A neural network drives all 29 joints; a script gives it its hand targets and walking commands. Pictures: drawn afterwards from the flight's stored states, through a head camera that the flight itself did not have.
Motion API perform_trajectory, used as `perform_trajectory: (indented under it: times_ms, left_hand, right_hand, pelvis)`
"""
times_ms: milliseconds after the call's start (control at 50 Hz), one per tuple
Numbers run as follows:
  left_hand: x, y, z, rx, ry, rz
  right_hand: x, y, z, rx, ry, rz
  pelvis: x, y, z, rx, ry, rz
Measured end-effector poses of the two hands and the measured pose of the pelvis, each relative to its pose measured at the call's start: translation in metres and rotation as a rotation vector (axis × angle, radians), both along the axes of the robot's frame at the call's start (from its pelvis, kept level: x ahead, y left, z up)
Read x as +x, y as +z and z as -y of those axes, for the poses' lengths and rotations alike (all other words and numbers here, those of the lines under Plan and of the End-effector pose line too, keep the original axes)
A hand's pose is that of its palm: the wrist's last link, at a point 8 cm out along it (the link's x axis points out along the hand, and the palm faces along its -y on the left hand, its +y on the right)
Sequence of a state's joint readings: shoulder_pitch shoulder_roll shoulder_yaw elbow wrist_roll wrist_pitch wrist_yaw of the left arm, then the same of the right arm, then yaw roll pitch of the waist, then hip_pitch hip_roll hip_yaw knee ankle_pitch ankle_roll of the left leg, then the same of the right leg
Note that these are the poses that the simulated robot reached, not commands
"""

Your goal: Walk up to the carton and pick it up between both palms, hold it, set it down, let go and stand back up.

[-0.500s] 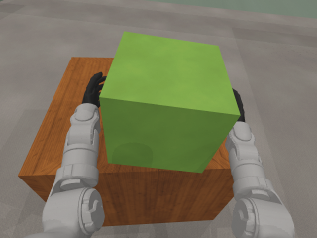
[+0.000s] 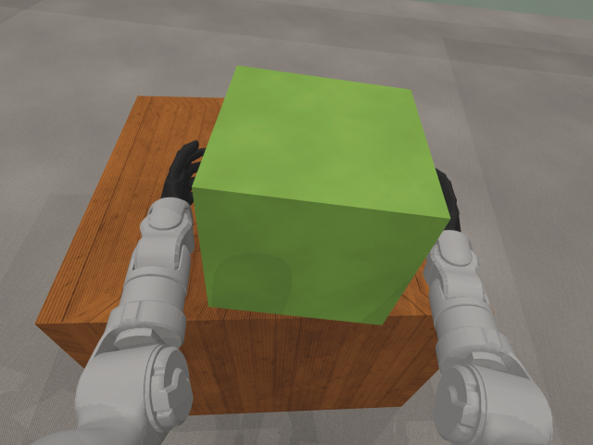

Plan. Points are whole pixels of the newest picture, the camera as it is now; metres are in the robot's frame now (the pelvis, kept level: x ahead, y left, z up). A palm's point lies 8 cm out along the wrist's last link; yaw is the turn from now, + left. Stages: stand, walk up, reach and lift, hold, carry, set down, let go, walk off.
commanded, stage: set down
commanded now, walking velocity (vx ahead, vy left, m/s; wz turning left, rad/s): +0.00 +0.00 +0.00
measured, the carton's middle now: (310, 197) +0.47 -0.03 +0.07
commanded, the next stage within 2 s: none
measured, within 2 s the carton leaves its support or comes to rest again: rests again in 1.64 s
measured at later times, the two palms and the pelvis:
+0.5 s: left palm (193, 205) +0.43 +0.14 +0.09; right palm (445, 230) +0.39 -0.22 +0.08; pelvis +0.00 +0.00 +0.00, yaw -1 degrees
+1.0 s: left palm (201, 217) +0.45 +0.14 +0.05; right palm (433, 234) +0.41 -0.23 +0.05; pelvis +0.02 +0.00 +0.00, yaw -2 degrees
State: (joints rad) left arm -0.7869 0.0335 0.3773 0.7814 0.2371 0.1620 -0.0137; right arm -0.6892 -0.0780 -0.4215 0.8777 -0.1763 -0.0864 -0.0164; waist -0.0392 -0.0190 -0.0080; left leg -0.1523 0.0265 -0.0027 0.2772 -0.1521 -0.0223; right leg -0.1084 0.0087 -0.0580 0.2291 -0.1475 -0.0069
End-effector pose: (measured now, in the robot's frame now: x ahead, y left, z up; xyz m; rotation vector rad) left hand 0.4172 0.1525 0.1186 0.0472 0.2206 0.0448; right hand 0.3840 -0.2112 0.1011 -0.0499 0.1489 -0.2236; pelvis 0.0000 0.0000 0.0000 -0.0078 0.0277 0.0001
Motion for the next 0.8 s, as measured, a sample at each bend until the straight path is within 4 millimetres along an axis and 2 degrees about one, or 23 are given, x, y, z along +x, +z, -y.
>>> perform_trajectory:
  times_ms: [260, 540, 800]
  left_hand:
    - [0.001, -0.012, 0.011, -0.003, -0.023, -0.033]
    - [0.017, -0.032, 0.014, -0.02, -0.018, -0.057]
    - [0.032, -0.059, 0.015, -0.003, -0.022, -0.084]
  right_hand:
    - [-0.01, -0.014, 0.01, 0.005, -0.024, -0.032]
    - [0.009, -0.02, 0.013, -0.021, -0.015, -0.056]
    - [0.024, -0.047, 0.015, -0.015, -0.012, -0.082]
  pelvis:
    - [-0.009, 0.0, -0.003, 0.004, -0.026, -0.045]
    - [0.001, -0.001, 0.003, 0.007, -0.024, -0.109]
    - [0.018, -0.003, 0.003, 0.002, -0.025, -0.175]
